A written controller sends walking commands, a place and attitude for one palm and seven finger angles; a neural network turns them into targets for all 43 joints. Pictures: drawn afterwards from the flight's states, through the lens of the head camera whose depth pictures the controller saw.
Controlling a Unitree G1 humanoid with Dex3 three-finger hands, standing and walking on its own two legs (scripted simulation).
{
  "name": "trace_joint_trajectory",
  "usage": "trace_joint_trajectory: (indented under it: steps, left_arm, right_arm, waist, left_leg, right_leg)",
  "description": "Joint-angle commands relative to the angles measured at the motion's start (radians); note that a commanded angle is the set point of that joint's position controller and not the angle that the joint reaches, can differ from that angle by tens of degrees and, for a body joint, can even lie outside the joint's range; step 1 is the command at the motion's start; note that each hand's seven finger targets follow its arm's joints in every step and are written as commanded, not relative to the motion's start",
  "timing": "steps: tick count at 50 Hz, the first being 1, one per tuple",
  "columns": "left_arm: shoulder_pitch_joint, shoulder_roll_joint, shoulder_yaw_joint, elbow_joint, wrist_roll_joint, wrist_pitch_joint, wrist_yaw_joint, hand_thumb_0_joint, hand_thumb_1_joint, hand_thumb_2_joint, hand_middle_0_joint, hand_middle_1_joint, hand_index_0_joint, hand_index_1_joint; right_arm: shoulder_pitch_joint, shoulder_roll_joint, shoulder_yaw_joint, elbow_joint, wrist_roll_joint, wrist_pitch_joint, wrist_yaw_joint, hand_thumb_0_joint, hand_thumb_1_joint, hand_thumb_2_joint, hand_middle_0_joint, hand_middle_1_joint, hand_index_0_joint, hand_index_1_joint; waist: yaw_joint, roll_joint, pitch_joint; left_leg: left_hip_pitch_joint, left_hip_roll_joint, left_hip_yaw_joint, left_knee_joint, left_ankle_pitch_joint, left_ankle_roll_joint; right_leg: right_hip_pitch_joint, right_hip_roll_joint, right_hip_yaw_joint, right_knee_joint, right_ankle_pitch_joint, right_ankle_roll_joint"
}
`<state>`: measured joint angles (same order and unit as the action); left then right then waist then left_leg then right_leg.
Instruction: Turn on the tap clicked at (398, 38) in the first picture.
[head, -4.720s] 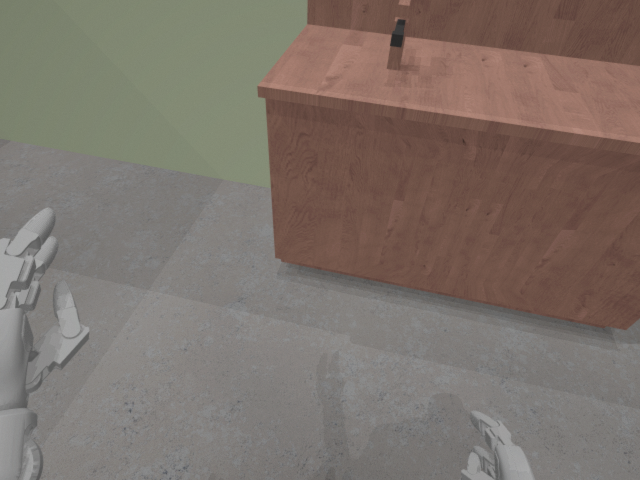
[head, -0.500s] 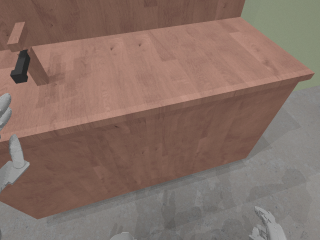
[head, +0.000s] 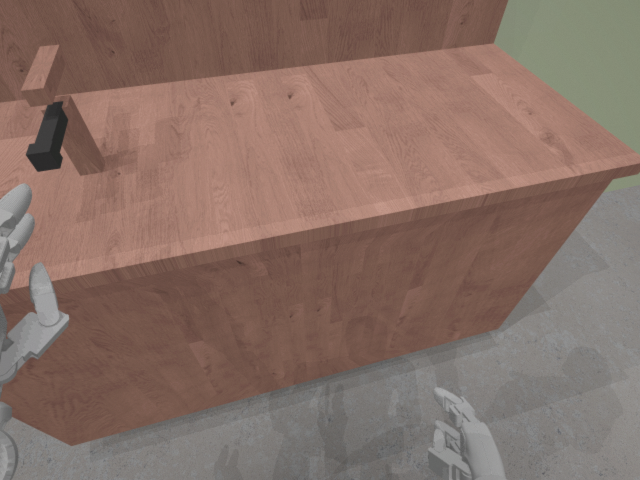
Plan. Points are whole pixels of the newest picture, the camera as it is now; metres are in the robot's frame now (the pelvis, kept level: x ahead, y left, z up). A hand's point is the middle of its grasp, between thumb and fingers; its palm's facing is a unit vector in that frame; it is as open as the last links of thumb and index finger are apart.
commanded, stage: come to a stop and stand still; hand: left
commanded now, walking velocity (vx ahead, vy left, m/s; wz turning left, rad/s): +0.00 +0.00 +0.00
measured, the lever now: (45, 156) +0.45 +0.41 +0.15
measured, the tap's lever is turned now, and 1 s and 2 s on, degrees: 0 0 0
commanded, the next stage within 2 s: look again from close up in 1.06 s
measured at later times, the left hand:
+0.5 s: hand (53, 383) +0.16 +0.23 +0.17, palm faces +0.45 -0.82 -0.37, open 7.5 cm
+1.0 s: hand (22, 406) +0.14 +0.25 +0.16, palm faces +0.44 -0.81 -0.38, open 7.5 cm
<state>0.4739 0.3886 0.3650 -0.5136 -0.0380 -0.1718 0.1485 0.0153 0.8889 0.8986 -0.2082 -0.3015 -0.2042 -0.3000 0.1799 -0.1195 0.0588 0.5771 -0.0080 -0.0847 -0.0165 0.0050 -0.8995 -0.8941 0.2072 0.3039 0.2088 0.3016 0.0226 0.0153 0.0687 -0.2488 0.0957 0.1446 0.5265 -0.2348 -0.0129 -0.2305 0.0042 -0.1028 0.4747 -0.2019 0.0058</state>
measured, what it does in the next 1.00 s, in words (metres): steps on the spot: left foot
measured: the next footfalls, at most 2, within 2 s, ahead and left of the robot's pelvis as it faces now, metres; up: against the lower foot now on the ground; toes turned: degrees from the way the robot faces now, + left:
left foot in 0.30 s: +0.00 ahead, +0.10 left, +0.00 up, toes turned +4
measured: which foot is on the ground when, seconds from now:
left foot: down 0.00-0.04, up 0.06-0.28, down 0.30-1.00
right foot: down 0.00-1.00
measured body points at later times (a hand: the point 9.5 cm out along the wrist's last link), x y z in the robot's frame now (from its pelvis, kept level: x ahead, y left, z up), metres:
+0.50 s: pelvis -0.05 -0.02 +0.00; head -0.06 -0.01 +0.45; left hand +0.13 +0.27 +0.19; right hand +0.12 -0.25 -0.08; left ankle -0.04 +0.09 -0.74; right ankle +0.03 -0.09 -0.73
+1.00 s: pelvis -0.06 +0.00 +0.00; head -0.07 +0.00 +0.45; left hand +0.11 +0.29 +0.18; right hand +0.08 -0.23 -0.09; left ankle -0.04 +0.09 -0.74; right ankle +0.03 -0.09 -0.73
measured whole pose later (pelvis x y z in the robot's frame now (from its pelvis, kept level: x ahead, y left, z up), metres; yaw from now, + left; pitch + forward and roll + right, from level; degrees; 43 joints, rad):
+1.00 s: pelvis -0.06 +0.00 +0.00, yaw +0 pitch -3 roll +0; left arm 0.46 0.34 0.33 -0.44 -0.01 -0.18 0.17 0.02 0.89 0.90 -0.21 -0.30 -0.20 -0.30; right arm 0.26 -0.20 0.02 0.63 0.00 -0.07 -0.06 0.01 -0.90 -0.89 0.20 0.30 0.20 0.30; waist 0.01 -0.01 0.02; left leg -0.23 -0.01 0.07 0.52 -0.24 0.04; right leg -0.30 0.01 -0.06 0.45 -0.11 -0.03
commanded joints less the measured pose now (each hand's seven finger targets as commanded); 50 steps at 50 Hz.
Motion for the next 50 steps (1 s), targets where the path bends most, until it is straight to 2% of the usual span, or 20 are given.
trace_joint_trajectory:
  steps: [1, 2, 3, 5, 9, 13, 16, 18, 19, 24, 28, 30, 33, 34, 37, 39, 42, 45, 48, 50]
  left_arm:
    - [-0.1, 0.132, 0.082, -0.161, 0.003, -0.047, 0.02, 0.0, 0.9, 0.9, -0.2, -0.3, -0.2, -0.3]
    - [-0.099, 0.118, 0.064, -0.16, -0.005, -0.037, 0.015, 0.0, 0.9, 0.9, -0.2, -0.3, -0.2, -0.3]
    - [-0.08, 0.137, 0.081, -0.159, -0.007, -0.029, 0.018, 0.0, 0.9, 0.9, -0.2, -0.3, -0.2, -0.3]
    - [-0.067, 0.16, 0.103, -0.192, -0.004, -0.033, 0.027, 0.0, 0.9, 0.9, -0.2, -0.3, -0.2, -0.3]
    - [-0.055, 0.159, 0.113, -0.228, -0.001, -0.047, 0.038, 0.0, 0.9, 0.9, -0.2, -0.3, -0.2, -0.3]
    - [0.006, 0.149, 0.113, -0.226, -0.001, -0.059, 0.044, 0.0, 0.9, 0.9, -0.2, -0.3, -0.2, -0.3]
    - [-0.01, 0.144, 0.096, -0.24, 0.004, -0.07, 0.045, 0.0, 0.9, 0.9, -0.2, -0.3, -0.2, -0.3]
    - [-0.032, 0.13, 0.082, -0.224, 0.008, -0.075, 0.042, 0.0, 0.9, 0.9, -0.2, -0.3, -0.2, -0.3]
    - [-0.081, 0.129, 0.072, -0.241, 0.014, -0.08, 0.04, 0.0, 0.9, 0.9, -0.2, -0.3, -0.2, -0.3]
    - [-0.119, 0.113, 0.054, -0.133, 0.026, -0.069, 0.029, 0.0, 0.9, 0.9, -0.2, -0.3, -0.2, -0.3]
    - [-0.139, 0.106, 0.035, -0.089, 0.028, -0.056, 0.024, 0.0, 0.9, 0.9, -0.2, -0.3, -0.2, -0.3]
    - [-0.152, 0.116, 0.035, -0.101, 0.026, -0.049, 0.026, 0.0, 0.9, 0.9, -0.2, -0.3, -0.2, -0.3]
    - [-0.132, 0.124, 0.045, -0.123, 0.025, -0.046, 0.03, 0.0, 0.9, 0.9, -0.2, -0.3, -0.2, -0.3]
    - [-0.149, 0.141, 0.063, -0.158, 0.023, -0.047, 0.031, 0.0, 0.9, 0.9, -0.2, -0.3, -0.2, -0.3]
    - [-0.101, 0.136, 0.065, -0.186, 0.023, -0.056, 0.037, 0.0, 0.9, 0.9, -0.2, -0.3, -0.2, -0.3]
    - [-0.108, 0.142, 0.081, -0.2, 0.027, -0.06, 0.035, 0.0, 0.9, 0.9, -0.2, -0.3, -0.2, -0.3]
    - [-0.088, 0.111, 0.055, -0.178, 0.028, -0.064, 0.037, 0.0, 0.9, 0.9, -0.2, -0.3, -0.2, -0.3]
    - [-0.075, 0.104, 0.052, -0.147, 0.028, -0.066, 0.035, 0.0, 0.9, 0.9, -0.2, -0.3, -0.2, -0.3]
    - [-0.089, 0.092, 0.044, -0.109, 0.037, -0.07, 0.028, 0.0, 0.9, 0.9, -0.2, -0.3, -0.2, -0.3]
    - [-0.111, 0.09, 0.038, -0.102, 0.04, -0.071, 0.027, 0.0, 0.9, 0.9, -0.2, -0.3, -0.2, -0.3]
  right_arm:
    - [-0.049, -0.159, -0.067, -0.133, 0.012, -0.036, -0.034, 0.0, -0.9, -0.9, 0.2, 0.3, 0.2, 0.3]
    - [-0.04, -0.16, -0.075, -0.132, 0.017, -0.035, -0.034, 0.0, -0.9, -0.9, 0.2, 0.3, 0.2, 0.3]
    - [-0.05, -0.163, -0.08, -0.132, 0.018, -0.031, -0.037, 0.0, -0.9, -0.9, 0.2, 0.3, 0.2, 0.3]
    - [-0.07, -0.154, -0.07, -0.129, 0.018, -0.021, -0.041, 0.0, -0.9, -0.9, 0.2, 0.3, 0.2, 0.3]
    - [-0.092, -0.162, -0.069, -0.124, 0.018, -0.009, -0.052, 0.0, -0.9, -0.9, 0.2, 0.3, 0.2, 0.3]
    - [-0.052, -0.179, -0.082, -0.123, 0.01, -0.006, -0.059, 0.0, -0.9, -0.9, 0.2, 0.3, 0.2, 0.3]
    - [-0.058, -0.213, -0.097, -0.132, 0.015, -0.01, -0.063, 0.0, -0.9, -0.9, 0.2, 0.3, 0.2, 0.3]
    - [-0.075, -0.203, -0.077, -0.127, 0.01, -0.011, -0.065, 0.0, -0.9, -0.9, 0.2, 0.3, 0.2, 0.3]
    - [-0.082, -0.201, -0.076, -0.127, 0.008, -0.018, -0.068, 0.0, -0.9, -0.9, 0.2, 0.3, 0.2, 0.3]
    - [-0.047, -0.208, -0.083, -0.118, 0.008, -0.033, -0.061, 0.0, -0.9, -0.9, 0.2, 0.3, 0.2, 0.3]
    - [-0.037, -0.196, -0.077, -0.106, 0.003, -0.023, -0.051, 0.0, -0.9, -0.9, 0.2, 0.3, 0.2, 0.3]
    - [-0.045, -0.183, -0.07, -0.106, 0.0, -0.018, -0.052, 0.0, -0.9, -0.9, 0.2, 0.3, 0.2, 0.3]
    - [-0.047, -0.18, -0.066, -0.107, -0.002, -0.009, -0.052, 0.0, -0.9, -0.9, 0.2, 0.3, 0.2, 0.3]
    - [-0.053, -0.185, -0.067, -0.114, -0.004, -0.009, -0.052, 0.0, -0.9, -0.9, 0.2, 0.3, 0.2, 0.3]
    - [-0.052, -0.19, -0.065, -0.124, -0.002, -0.011, -0.057, 0.0, -0.9, -0.9, 0.2, 0.3, 0.2, 0.3]
    - [-0.057, -0.191, -0.068, -0.133, -0.001, -0.017, -0.058, 0.0, -0.9, -0.9, 0.2, 0.3, 0.2, 0.3]
    - [-0.047, -0.195, -0.073, -0.126, 0.005, -0.028, -0.059, 0.0, -0.9, -0.9, 0.2, 0.3, 0.2, 0.3]
    - [-0.045, -0.194, -0.074, -0.119, 0.008, -0.042, -0.06, 0.0, -0.9, -0.9, 0.2, 0.3, 0.2, 0.3]
    - [-0.044, -0.201, -0.075, -0.113, 0.012, -0.042, -0.056, 0.0, -0.9, -0.9, 0.2, 0.3, 0.2, 0.3]
    - [-0.041, -0.2, -0.079, -0.11, 0.011, -0.042, -0.057, 0.0, -0.9, -0.9, 0.2, 0.3, 0.2, 0.3]
  waist:
    - [-0.038, -0.051, -0.179]
    - [-0.031, -0.14, -0.183]
    - [-0.021, -0.182, -0.164]
    - [-0.011, -0.158, -0.168]
    - [-0.009, -0.091, -0.189]
    - [-0.012, -0.039, -0.197]
    - [-0.005, 0.065, -0.195]
    - [-0.011, 0.188, -0.145]
    - [-0.008, 0.208, -0.11]
    - [-0.009, 0.04, -0.089]
    - [-0.017, -0.083, -0.077]
    - [-0.022, -0.099, -0.081]
    - [-0.024, -0.078, -0.117]
    - [-0.021, -0.024, -0.127]
    - [-0.012, 0.069, -0.125]
    - [-0.011, 0.106, -0.11]
    - [-0.012, 0.111, -0.126]
    - [-0.012, 0.068, -0.144]
    - [-0.01, 0.082, -0.092]
    - [-0.01, 0.02, -0.051]
  left_leg:
    - [-0.05, 0.025, -0.058, 0.005, -0.01, -0.017]
    - [-0.031, -0.027, -0.055, 0.065, -0.086, -0.023]
    - [-0.042, -0.043, -0.078, 0.137, -0.137, -0.016]
    - [-0.101, -0.052, -0.129, 0.242, -0.205, -0.005]
    - [-0.125, -0.053, -0.139, 0.205, -0.173, -0.005]
    - [-0.005, -0.068, -0.118, -0.039, -0.057, 0.005]
    - [0.037, 0.047, -0.209, -0.142, 0.134, 0.037]
    - [-0.091, 0.097, -0.265, -0.207, 0.059, 0.057]
    - [-0.155, 0.106, -0.268, -0.231, 0.022, 0.056]
    - [-0.196, 0.04, -0.197, -0.185, -0.178, 0.039]
    - [-0.109, -0.034, -0.152, -0.053, -0.219, 0.03]
    - [-0.063, -0.049, -0.146, -0.007, -0.197, 0.029]
    - [-0.029, -0.049, -0.154, -0.035, -0.157, 0.036]
    - [-0.029, -0.044, -0.16, -0.077, -0.15, 0.033]
    - [-0.143, 0.017, -0.23, -0.219, -0.211, 0.049]
    - [-0.208, 0.037, -0.24, -0.265, -0.278, 0.049]
    - [-0.199, 0.056, -0.249, -0.26, -0.19, 0.051]
    - [-0.171, 0.046, -0.224, -0.225, -0.09, 0.038]
    - [-0.287, 0.06, -0.235, -0.277, -0.299, 0.048]
    - [-0.293, 0.048, -0.229, -0.247, -0.312, 0.048]
  right_leg:
    - [0.118, -0.166, 0.189, -0.105, 0.339, -0.034]
    - [0.059, -0.208, 0.246, -0.145, 0.247, -0.063]
    - [0.025, -0.241, 0.291, -0.181, 0.201, -0.086]
    - [0.045, -0.29, 0.313, -0.194, 0.161, -0.123]
    - [0.117, -0.274, 0.237, -0.156, 0.175, -0.131]
    - [0.1, -0.221, 0.235, -0.148, 0.095, -0.091]
    - [0.087, -0.116, 0.182, -0.086, 0.023, -0.023]
    - [0.114, -0.075, 0.132, -0.028, 0.017, -0.005]
    - [0.143, -0.069, 0.121, 0.001, 0.016, -0.004]
    - [0.124, -0.089, 0.172, -0.085, -0.067, -0.007]
    - [-0.032, -0.166, 0.287, -0.256, -0.354, -0.034]
    - [-0.086, -0.196, 0.301, -0.294, -0.413, -0.048]
    - [-0.071, -0.182, 0.26, -0.271, -0.373, -0.049]
    - [-0.057, -0.162, 0.239, -0.248, -0.348, -0.043]
    - [0.079, -0.086, 0.174, -0.147, -0.225, -0.016]
    - [0.119, -0.062, 0.157, -0.108, -0.198, -0.007]
    - [0.168, -0.045, 0.126, -0.051, -0.032, -0.007]
    - [0.177, -0.051, 0.131, -0.046, 0.058, -0.005]
    - [0.186, -0.048, 0.144, -0.024, -0.077, 0.001]
    - [0.142, -0.063, 0.17, -0.064, -0.131, -0.004]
